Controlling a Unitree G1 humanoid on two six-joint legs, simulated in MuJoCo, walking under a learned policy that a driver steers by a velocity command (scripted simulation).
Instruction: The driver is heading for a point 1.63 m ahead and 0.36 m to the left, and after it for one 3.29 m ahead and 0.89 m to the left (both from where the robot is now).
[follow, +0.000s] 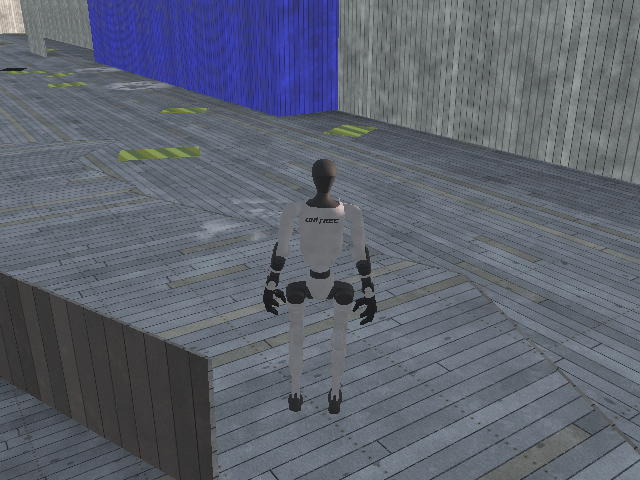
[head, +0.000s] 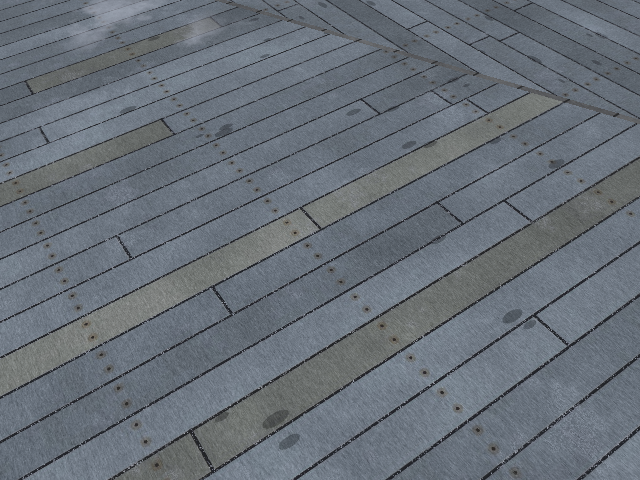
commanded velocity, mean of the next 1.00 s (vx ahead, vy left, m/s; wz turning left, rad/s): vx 0.48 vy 0.00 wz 0.01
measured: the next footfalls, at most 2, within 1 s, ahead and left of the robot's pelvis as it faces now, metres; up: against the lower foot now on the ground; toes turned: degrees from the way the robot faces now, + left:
left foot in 0.38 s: +0.38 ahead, +0.08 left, +0.00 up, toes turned +4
right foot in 0.92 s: +0.69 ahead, -0.08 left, +0.00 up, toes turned -4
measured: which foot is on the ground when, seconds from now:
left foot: up 0.00-0.36, down 0.38-0.94, up 0.96-1.00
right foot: down 0.00-0.36, up 0.38-0.90, down 0.92-1.00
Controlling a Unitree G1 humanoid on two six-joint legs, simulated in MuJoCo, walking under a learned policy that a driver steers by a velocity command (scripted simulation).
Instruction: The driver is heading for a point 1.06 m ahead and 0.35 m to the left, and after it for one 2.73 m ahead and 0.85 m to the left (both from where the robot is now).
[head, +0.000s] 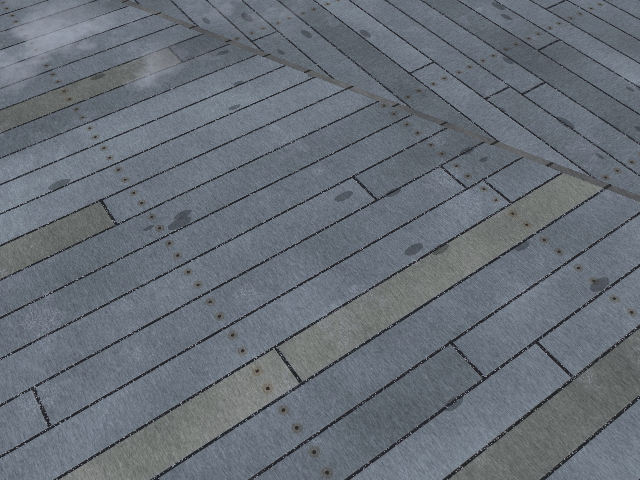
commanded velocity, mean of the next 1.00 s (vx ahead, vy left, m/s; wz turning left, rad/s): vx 0.50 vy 0.00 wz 0.48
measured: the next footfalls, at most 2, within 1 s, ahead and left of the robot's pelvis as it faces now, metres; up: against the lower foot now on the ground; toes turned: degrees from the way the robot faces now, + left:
left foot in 0.48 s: +0.38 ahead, +0.11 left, +0.00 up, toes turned +20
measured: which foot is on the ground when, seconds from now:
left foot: up 0.00-0.46, down 0.48-1.00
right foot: down 0.00-0.48, up 0.50-1.00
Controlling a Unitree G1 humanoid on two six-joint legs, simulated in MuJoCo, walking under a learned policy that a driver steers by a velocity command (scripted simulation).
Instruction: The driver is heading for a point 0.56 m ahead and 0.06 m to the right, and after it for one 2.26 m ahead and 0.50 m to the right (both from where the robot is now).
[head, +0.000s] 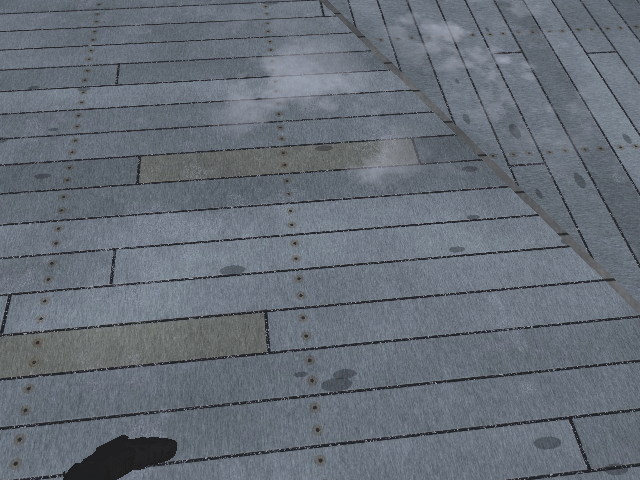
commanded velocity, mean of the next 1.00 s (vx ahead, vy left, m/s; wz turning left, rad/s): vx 0.41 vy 0.00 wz -0.08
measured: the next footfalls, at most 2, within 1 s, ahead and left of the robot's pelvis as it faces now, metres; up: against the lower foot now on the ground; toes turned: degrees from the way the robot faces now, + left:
right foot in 0.02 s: +0.18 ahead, -0.11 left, +0.00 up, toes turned +0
left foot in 0.54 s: +0.43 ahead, +0.11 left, +0.00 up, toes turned +5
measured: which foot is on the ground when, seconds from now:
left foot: down 0.00-0.04, up 0.06-0.52, down 0.54-1.00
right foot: up 0.00-0.00, down 0.02-0.54, up 0.56-1.00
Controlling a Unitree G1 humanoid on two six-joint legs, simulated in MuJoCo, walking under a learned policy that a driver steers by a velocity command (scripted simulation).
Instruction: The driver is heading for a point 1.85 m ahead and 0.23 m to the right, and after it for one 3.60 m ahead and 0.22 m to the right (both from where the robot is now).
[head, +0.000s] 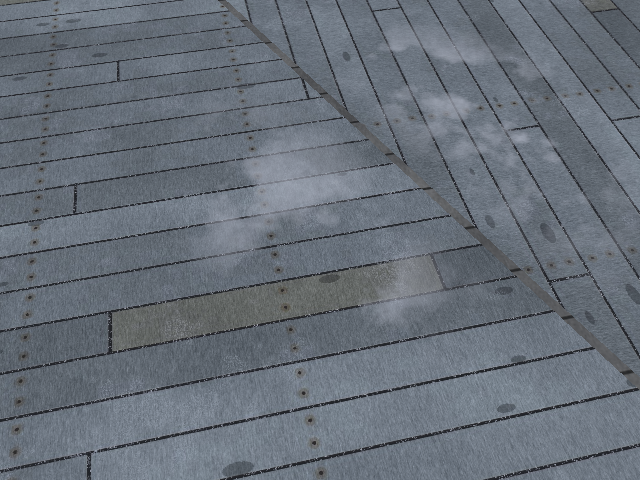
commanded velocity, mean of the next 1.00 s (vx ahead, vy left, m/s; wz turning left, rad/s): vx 0.03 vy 0.00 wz -0.33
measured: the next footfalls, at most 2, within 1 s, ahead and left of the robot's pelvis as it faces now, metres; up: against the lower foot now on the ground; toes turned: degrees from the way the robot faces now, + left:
right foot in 0.02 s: +0.14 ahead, -0.07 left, +0.00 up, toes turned -5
left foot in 0.50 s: +0.10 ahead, +0.12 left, +0.00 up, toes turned -19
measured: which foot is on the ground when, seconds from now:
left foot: down 0.00-0.02, up 0.04-0.48, down 0.50-1.00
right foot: up 0.00-0.00, down 0.02-0.50, up 0.52-0.82, down 0.84-1.00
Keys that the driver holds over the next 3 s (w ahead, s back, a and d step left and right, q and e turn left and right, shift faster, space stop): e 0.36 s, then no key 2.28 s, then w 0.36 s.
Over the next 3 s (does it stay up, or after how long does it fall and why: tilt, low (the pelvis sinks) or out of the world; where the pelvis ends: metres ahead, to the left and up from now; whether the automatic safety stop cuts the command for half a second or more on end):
stays up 0.11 0.04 0.00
